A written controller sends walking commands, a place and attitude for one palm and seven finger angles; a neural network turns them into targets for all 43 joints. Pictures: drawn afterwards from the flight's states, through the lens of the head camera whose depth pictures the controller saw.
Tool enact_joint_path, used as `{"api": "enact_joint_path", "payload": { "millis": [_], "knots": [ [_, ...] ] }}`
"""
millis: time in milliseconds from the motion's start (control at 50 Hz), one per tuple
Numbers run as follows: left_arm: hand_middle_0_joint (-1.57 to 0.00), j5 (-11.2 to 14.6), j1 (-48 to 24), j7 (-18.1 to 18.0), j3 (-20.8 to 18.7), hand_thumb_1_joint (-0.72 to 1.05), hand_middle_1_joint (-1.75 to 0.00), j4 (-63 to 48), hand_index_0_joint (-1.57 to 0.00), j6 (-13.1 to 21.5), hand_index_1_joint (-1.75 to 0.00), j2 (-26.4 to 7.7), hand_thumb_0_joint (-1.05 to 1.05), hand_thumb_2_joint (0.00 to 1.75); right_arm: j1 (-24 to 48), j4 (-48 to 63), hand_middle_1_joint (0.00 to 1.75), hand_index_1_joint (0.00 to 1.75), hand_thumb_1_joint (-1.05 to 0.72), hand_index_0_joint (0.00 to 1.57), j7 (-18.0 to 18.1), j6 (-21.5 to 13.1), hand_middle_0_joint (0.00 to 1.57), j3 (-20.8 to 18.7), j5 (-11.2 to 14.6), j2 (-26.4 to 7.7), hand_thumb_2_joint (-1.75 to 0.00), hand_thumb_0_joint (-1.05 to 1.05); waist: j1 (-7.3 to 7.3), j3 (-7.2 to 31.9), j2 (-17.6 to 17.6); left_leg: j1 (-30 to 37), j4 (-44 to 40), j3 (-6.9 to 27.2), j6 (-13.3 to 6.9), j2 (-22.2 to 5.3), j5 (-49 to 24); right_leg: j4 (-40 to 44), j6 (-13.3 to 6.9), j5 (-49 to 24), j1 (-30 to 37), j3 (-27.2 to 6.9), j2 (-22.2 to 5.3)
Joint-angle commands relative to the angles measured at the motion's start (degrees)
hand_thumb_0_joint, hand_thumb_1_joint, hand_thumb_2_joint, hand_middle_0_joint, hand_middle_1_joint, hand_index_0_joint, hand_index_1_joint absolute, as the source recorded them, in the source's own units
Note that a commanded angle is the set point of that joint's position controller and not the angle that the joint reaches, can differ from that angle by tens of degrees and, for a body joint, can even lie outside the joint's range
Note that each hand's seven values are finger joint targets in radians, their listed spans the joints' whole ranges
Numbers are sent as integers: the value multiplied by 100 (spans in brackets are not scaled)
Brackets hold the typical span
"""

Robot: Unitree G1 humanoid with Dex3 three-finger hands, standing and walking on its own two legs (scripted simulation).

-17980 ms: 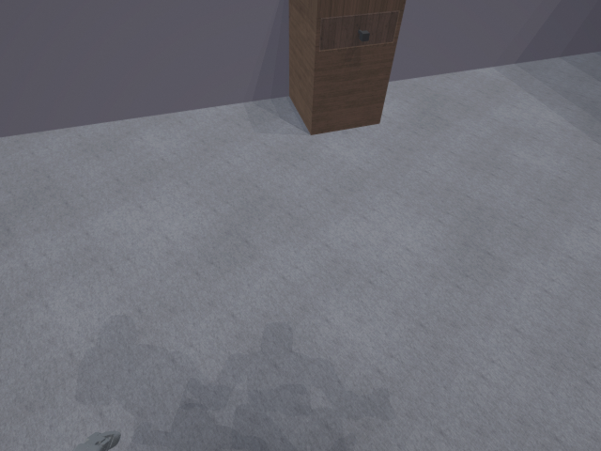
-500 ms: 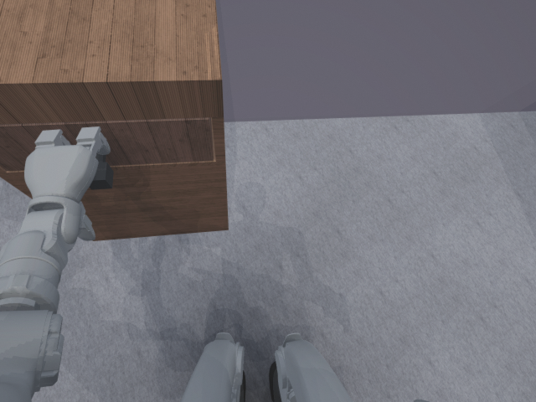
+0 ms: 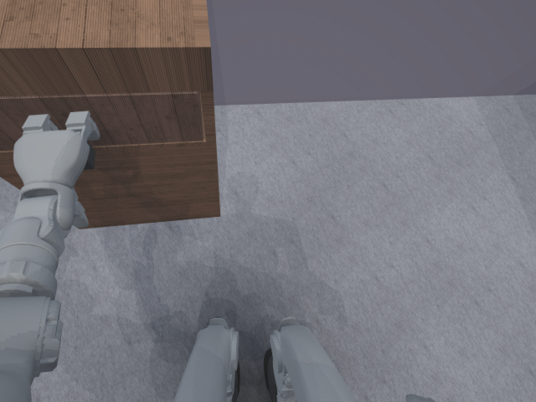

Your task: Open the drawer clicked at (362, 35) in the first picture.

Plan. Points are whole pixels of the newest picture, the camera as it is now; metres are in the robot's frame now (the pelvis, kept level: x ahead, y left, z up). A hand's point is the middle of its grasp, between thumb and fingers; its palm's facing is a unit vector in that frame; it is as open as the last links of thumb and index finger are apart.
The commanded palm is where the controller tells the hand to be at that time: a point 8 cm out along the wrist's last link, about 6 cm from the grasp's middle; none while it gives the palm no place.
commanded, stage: lower the fingers behind the handle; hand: left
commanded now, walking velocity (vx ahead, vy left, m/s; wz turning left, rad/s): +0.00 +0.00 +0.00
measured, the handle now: (80, 145) +0.51 +0.30 -0.07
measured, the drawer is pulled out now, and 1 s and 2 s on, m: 0.00 0.00 0.01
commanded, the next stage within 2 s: close the thumb around the handle in 0.78 s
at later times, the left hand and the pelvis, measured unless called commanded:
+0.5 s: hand (78, 174) +0.46 +0.31 -0.09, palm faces -0.05 -0.03 -1.00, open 13.9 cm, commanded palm +0.46 +0.28 -0.03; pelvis -0.01 -0.01 -0.03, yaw -1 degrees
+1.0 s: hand (77, 177) +0.46 +0.31 -0.09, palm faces -0.04 -0.03 -1.00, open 13.7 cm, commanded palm +0.45 +0.27 -0.03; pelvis -0.01 +0.00 -0.03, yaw +0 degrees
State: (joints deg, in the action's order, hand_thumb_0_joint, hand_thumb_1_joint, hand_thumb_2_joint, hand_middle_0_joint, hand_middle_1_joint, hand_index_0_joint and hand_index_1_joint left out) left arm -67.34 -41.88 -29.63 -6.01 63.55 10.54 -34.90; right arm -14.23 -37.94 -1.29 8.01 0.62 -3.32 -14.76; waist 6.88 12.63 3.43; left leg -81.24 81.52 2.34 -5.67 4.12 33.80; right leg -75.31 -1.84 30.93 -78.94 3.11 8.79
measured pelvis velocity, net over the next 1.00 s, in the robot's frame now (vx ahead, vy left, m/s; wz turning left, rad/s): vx -0.01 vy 0.00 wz -0.01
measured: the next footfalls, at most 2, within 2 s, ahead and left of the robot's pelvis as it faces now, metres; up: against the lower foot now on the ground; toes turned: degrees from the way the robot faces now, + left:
none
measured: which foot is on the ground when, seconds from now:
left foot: down 0.00-1.00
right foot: down 0.00-1.00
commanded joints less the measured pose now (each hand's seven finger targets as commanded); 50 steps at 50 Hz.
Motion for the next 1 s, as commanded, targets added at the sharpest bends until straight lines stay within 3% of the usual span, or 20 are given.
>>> {"api": "enact_joint_path", "payload": {
  "millis": [0, 20, 100, 140, 220, 280, 380, 420, 460, 500, 540, 620, 680, 800, 840, 860, 900, 920, 940, 980],
  "knots": [
    [-30, 108, -1823, -235, -357, -50, -120, -1026, -30, 43, -120, -1590, 0, 30, -875, 234, 30, 30, -90, 20, 66, -74, 20, -401, -49, -1131, -90, 0, -1, 2983, 799, 2817, -856, 562, 439, -498, -2574, 494, -167, -1393, 883, -130, -304],
    [-30, 92, -1769, -248, -486, -50, -120, -1057, -30, 73, -120, -1766, 0, 30, -906, 235, 30, 30, -90, 20, 70, -77, 20, -400, -43, -1170, -90, 0, -56, 3083, 768, 2789, -820, 586, 436, -505, -2569, 430, -160, -1388, 888, -127, -303],
    [-30, 101, -1947, -275, -388, -50, -120, -1127, -30, 127, -120, -1646, 0, 30, -902, 200, 30, 30, -90, 20, 69, -124, 20, -421, -60, -1162, -90, 0, 39, 3127, 879, 2747, -676, 618, 438, -514, -2550, 324, -154, -1342, 638, -131, -304],
    [-30, 105, -1809, -296, -499, -50, -120, -1030, -30, 104, -120, -1758, 0, 30, -923, 186, 30, 30, -90, 20, 65, -117, 20, -427, -57, -1194, -90, 0, -3, 3133, 762, 2725, -618, 654, 452, -526, -2559, 247, -148, -1296, 553, -96, -287],
    [-30, 77, -1949, -294, -478, -50, -120, -1049, -30, 82, -120, -1809, 0, 30, -928, 183, 30, 30, -90, 20, 60, -133, 20, -409, -53, -1200, -90, 0, 17, 3255, 887, 2581, -511, 629, 442, -508, -2517, 141, -142, -1306, 511, -106, -300],
    [-30, 84, -1858, -273, -434, -50, -120, -888, -30, -15, -120, -1782, 0, 30, -929, 172, 30, 30, -90, 20, 43, -124, 20, -384, -50, -1194, -90, 0, 21, 3128, 809, 2396, -439, 569, 413, -486, -2431, 128, -144, -1286, 519, -99, -278],
    [-30, 116, -1775, -141, -410, -50, -120, -979, -30, -85, -120, -1761, 0, 30, -953, 220, 30, 30, -90, 20, 46, -104, 20, -372, -31, -1193, -90, 0, -13, 3277, 739, 2349, -390, 576, 405, -495, -2515, 37, -136, -1433, 614, -89, -287],
    [-30, 157, -1710, -90, -495, -50, -120, -1109, -30, -71, -120, -1837, 0, 30, -954, 233, 30, 30, -90, 20, 41, -96, 20, -374, -14, -1197, -90, 0, -92, 3336, 908, 2505, -432, 576, 428, -504, -2622, 30, -141, -1461, 597, -78, -300],
    [-30, 185, -1589, -32, -454, -50, -120, -1098, -30, -74, -120, -1801, 0, 30, -913, 261, 30, 30, -90, 20, 65, -88, 20, -363, -4, -1173, -90, 0, -54, 3276, 629, 2263, -390, 478, 352, -473, -2465, 85, -126, -1489, 786, -131, -281],
    [-30, 190, -1590, 15, -446, -50, -120, -1205, -30, -23, -120, -1786, 0, 30, -880, 289, 30, 30, -90, 20, 73, -92, 20, -353, 0, -1160, -90, 0, -95, 3256, 784, 2320, -437, 530, 381, -485, -2462, 65, -150, -1449, 720, -131, -293],
    [-30, 186, -1454, 14, -533, -50, -120, -1231, -30, 30, -120, -1861, 0, 30, -895, 287, 30, 30, -90, 20, 84, -91, 20, -357, -1, -1160, -90, 0, -147, 3235, 672, 2326, -428, 535, 372, -491, -2469, 52, -147, -1433, 741, -119, -282],
    [-30, 210, -1484, -32, -506, -50, -120, -1292, -30, 138, -120, -1780, 0, 30, -868, 272, 30, 30, -90, 20, 83, -107, 20, -366, -5, -1152, -90, 0, -115, 3153, 732, 2328, -432, 549, 382, -505, -2410, 51, -142, -1347, 616, -117, -294],
    [-30, 182, -1505, -113, -419, -50, -120, -1139, -30, 126, -120, -1661, 0, 30, -868, 257, 30, 30, -90, 20, 67, -108, 20, -371, -9, -1153, -90, 0, -54, 2969, 586, 2168, -417, 571, 373, -497, -2276, 58, -137, -1241, 539, -102, -288],
    [-30, 169, -1751, -199, -436, -50, -120, -1135, -30, 30, -120, -1681, 0, 30, -893, 229, 30, 30, -90, 20, 44, -105, 20, -400, -25, -1194, -90, 0, -6, 3137, 753, 2487, -433, 706, 449, -542, -2441, 7, -137, -1228, 317, -54, -311],
    [-30, 163, -1759, -197, -382, -50, -120, -1174, -30, -10, -120, -1626, 0, 30, -913, 218, 30, 30, -90, 20, 37, -84, 20, -413, -16, -1189, -90, 0, -45, 3189, 895, 2656, -458, 708, 482, -538, -2591, 13, -138, -1281, 300, -26, -311],
    [-30, 156, -1684, -194, -460, -50, -120, -1151, -30, -43, -120, -1726, 0, 30, -916, 220, 30, 30, -90, 20, 38, -71, 20, -408, -13, -1200, -90, 0, -65, 3239, 795, 2632, -442, 690, 468, -537, -2605, 23, -135, -1329, 377, -49, -298],
    [-31, 166, -1822, -147, -369, -39, -121, -1176, -31, -72, -121, -1650, 0, 35, -916, 220, 30, 30, -90, 20, 40, -53, 20, -394, -10, -1181, -90, 0, -6, 3184, 830, 2639, -486, 704, 467, -545, -2610, 50, -139, -1340, 395, -34, -311],
    [-31, 160, -1798, -130, -342, -33, -122, -1211, -31, -64, -122, -1631, 0, 37, -916, 233, 30, 30, -90, 20, 39, -50, 20, -395, 2, -1189, -90, 0, -47, 3229, 938, 2728, -508, 739, 489, -550, -2626, 38, -139, -1314, 360, -22, -320],
    [-32, 157, -1635, -119, -425, -28, -122, -1135, -32, -81, -122, -1699, 0, 40, -904, 235, 30, 30, -90, 20, 38, -39, 20, -393, 5, -1188, -90, 0, -100, 3201, 836, 2681, -511, 707, 474, -542, -2573, 55, -147, -1283, 403, -24, -301],
    [-32, 167, -1771, -97, -312, -16, -124, -1157, -32, -85, -124, -1616, 0, 44, -881, 234, 30, 30, -90, 20, 58, -50, 20, -380, 4, -1170, -90, 0, -11, 3095, 729, 2482, -484, 636, 423, -523, -2382, 103, -130, -1203, 447, -42, -302]
  ]
}}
